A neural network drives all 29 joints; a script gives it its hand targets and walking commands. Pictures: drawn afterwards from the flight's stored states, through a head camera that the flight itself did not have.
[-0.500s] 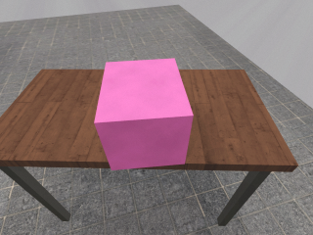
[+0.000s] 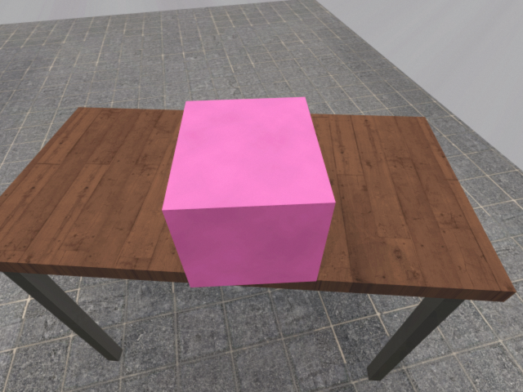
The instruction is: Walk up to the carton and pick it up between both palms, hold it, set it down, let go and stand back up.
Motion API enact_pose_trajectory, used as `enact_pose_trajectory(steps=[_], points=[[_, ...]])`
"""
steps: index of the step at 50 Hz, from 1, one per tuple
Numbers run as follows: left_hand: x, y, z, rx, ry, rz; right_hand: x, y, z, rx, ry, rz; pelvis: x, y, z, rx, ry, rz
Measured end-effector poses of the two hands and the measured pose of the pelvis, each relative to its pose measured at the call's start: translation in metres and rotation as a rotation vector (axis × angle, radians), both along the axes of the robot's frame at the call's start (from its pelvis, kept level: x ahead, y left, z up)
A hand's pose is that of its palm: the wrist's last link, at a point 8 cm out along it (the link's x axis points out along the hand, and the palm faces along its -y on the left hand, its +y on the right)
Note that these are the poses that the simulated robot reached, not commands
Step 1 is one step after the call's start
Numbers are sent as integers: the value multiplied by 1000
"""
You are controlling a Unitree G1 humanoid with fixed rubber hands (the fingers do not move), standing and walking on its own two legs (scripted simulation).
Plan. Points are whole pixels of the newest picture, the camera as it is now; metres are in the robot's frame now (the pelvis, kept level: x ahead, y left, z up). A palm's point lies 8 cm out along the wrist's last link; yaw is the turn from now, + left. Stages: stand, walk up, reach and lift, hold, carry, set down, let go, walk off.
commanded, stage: walk up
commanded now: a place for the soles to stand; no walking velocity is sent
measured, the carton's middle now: (249, 189) +0.46 +0.04 +0.07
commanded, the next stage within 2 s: reach and lift in 1.80 s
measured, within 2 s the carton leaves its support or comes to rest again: neither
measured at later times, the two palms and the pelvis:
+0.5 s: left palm out of the picture +0.03 +0.26 -0.13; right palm out of the picture +0.04 -0.26 -0.14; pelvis +0.00 +0.00 +0.00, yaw +4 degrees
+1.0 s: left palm out of the picture -0.04 +0.25 -0.14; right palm out of the picture +0.07 -0.27 -0.14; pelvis +0.00 -0.02 -0.01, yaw +10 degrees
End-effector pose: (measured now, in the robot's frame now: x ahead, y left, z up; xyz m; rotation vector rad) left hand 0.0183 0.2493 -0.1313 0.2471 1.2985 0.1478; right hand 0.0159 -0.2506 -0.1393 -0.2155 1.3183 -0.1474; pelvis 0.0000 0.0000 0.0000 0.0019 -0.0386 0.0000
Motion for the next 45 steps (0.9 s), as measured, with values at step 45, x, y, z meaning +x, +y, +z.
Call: enact_pose_trajectory(steps=[45], points=[[-66, -1, -4, 24, 102, 173, 44, -18, 5, -29, -38, 187, -1, -20, -4, -24, 0, 151]])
